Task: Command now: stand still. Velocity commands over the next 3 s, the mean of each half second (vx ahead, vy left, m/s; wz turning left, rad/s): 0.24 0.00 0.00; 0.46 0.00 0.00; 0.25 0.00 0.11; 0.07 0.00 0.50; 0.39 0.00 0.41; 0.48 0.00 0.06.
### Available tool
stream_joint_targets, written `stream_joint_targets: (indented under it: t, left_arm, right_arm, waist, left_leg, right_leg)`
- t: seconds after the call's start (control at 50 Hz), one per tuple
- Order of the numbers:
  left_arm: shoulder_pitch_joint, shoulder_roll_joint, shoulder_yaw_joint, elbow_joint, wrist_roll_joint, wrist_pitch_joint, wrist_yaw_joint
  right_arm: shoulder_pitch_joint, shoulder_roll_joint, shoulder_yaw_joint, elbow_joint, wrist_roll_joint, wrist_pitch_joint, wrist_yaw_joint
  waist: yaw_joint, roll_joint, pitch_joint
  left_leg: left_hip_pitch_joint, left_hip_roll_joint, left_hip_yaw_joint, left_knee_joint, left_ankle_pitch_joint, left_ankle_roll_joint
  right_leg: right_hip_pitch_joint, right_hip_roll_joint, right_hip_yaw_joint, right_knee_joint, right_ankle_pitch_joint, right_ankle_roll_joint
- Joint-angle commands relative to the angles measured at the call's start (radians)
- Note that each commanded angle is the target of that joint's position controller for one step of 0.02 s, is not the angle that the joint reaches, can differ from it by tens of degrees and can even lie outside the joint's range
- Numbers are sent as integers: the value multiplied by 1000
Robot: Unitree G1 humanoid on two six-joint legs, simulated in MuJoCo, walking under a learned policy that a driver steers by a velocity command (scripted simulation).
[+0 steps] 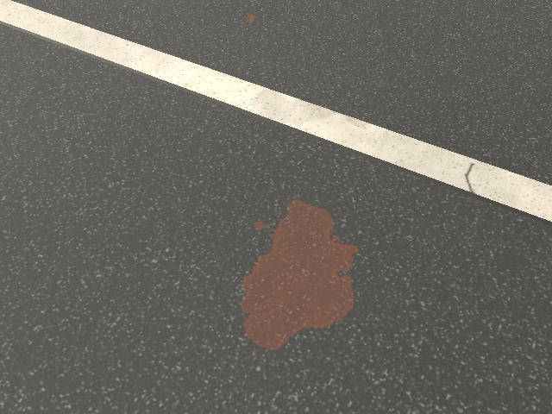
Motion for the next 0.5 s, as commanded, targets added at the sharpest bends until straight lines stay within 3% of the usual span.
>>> stream_joint_targets:
  t: [0.02,0.06,0.08,0.14,0.18,0.2,0.22,0.26,0.3,0.32,0.34,0.36,0.38,0.4,0.44,0.5]
  left_arm:
    - [66,76,11,-4,0,-3,3]
    - [70,73,11,-2,0,-3,4]
    - [80,66,9,2,1,-3,4]
    - [79,81,21,-19,12,5,-2]
    - [43,50,17,-54,25,1,-12]
    - [30,24,12,-71,31,-8,-18]
    - [13,23,12,-87,36,-20,-23]
    - [32,35,18,-101,27,-42,-34]
    - [170,13,21,-62,13,-59,-39]
    - [263,29,29,-31,11,-64,-33]
    - [377,112,51,-13,20,-72,-21]
    - [453,196,75,8,13,-65,-24]
    - [375,157,69,-12,18,-61,-22]
    - [298,130,61,-43,16,-69,-26]
    - [233,99,52,-73,9,-90,-26]
    - [293,71,39,-49,8,-106,-23]
  right_arm:
    - [60,-83,-12,-9,0,-5,-4]
    - [65,-80,-12,-7,0,-5,-4]
    - [74,-77,-11,-4,-1,-4,-4]
    - [87,-127,-35,-14,-4,12,-1]
    - [143,-137,-47,-13,-6,17,2]
    - [177,-150,-55,-5,-7,16,2]
    - [187,-153,-62,-3,-9,13,3]
    - [133,-162,-70,-24,-13,2,8]
    - [29,-154,-73,-60,0,-4,14]
    - [-21,-135,-71,-84,1,-12,16]
    - [-64,-62,-51,-121,5,-26,24]
    - [-88,-58,-48,-158,-15,-36,31]
    - [-93,-107,-58,-159,-38,-42,40]
    - [-78,-89,-55,-150,-33,-52,51]
    - [-58,-85,-58,-137,-27,-64,67]
    - [-90,-81,-60,-152,-28,-52,74]
  waist:
    - [1,6,40]
    - [0,6,41]
    - [0,10,20]
    - [-7,58,69]
    - [-35,107,137]
    - [-43,151,138]
    - [-46,158,142]
    - [-9,131,125]
    - [72,108,118]
    - [112,48,127]
    - [152,-165,93]
    - [155,-270,118]
    - [101,-137,175]
    - [60,-78,182]
    - [20,-54,147]
    - [17,-72,100]
  left_leg:
    - [-22,101,-97,-79,70,23]
    - [-22,100,-96,-78,72,23]
    - [-15,94,-97,-90,-14,24]
    - [-72,83,-142,-101,-447,75]
    - [-67,161,-272,-163,-622,132]
    - [-40,229,-364,-213,-657,169]
    - [-60,285,-425,-249,-634,198]
    - [-115,287,-399,-248,-547,199]
    - [-283,202,-265,-160,-495,155]
    - [-394,138,-188,-38,-452,125]
    - [-530,19,-32,258,-364,74]
    - [-654,-28,59,479,-338,66]
    - [-661,38,5,604,-260,76]
    - [-645,63,-8,638,-179,76]
    - [-601,91,0,636,-61,54]
    - [-605,79,51,626,7,29]
  right_leg:
    - [-37,-79,65,-59,101,-33]
    - [-37,-79,64,-58,102,-33]
    - [-31,-70,58,-63,32,-35]
    - [-130,-1,14,33,-322,-66]
    - [-265,24,-17,143,-366,-74]
    - [-300,31,-64,229,-287,-69]
    - [-293,7,-84,291,-216,-66]
    - [-222,-15,-85,269,-213,-74]
    - [40,21,-110,87,-159,-96]
    - [177,9,-54,-8,-167,-104]
    - [290,-203,281,-194,-399,-144]
    - [288,-370,567,-310,-562,-211]
    - [198,-376,560,-299,-552,-232]
    - [150,-338,477,-301,-463,-219]
    - [154,-267,317,-312,-215,-191]
    - [207,-211,160,-269,160,-178]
